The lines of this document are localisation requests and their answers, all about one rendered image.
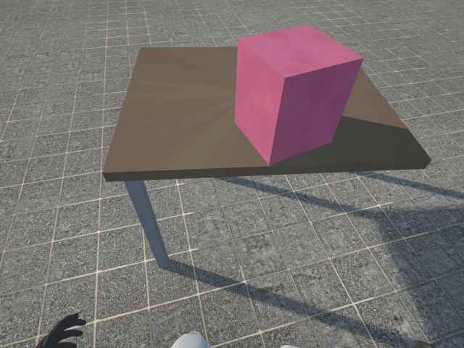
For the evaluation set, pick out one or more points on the carton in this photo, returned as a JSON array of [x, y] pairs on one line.
[[292, 86]]

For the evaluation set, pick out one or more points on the left robot thigh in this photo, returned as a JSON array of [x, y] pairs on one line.
[[190, 340]]

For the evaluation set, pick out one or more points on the robot left hand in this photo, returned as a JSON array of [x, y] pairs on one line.
[[58, 333]]

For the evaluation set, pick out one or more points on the table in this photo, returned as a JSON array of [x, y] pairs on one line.
[[177, 121]]

